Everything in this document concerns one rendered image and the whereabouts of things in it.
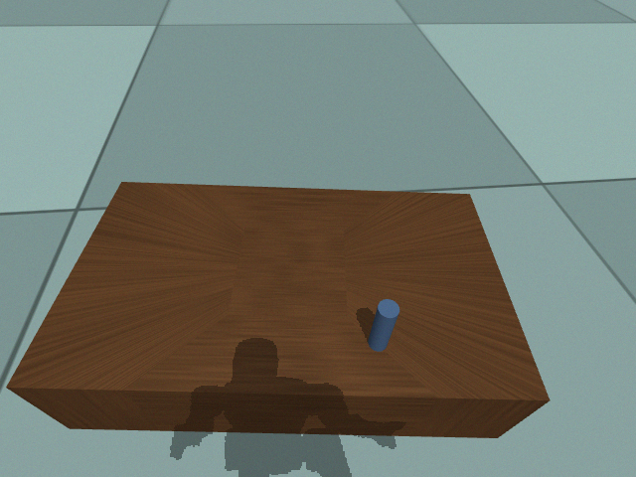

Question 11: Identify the can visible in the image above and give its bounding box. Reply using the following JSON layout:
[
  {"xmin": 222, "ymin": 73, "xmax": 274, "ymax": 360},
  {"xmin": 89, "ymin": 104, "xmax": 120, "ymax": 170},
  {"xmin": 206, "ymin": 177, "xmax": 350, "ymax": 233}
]
[{"xmin": 368, "ymin": 299, "xmax": 399, "ymax": 352}]

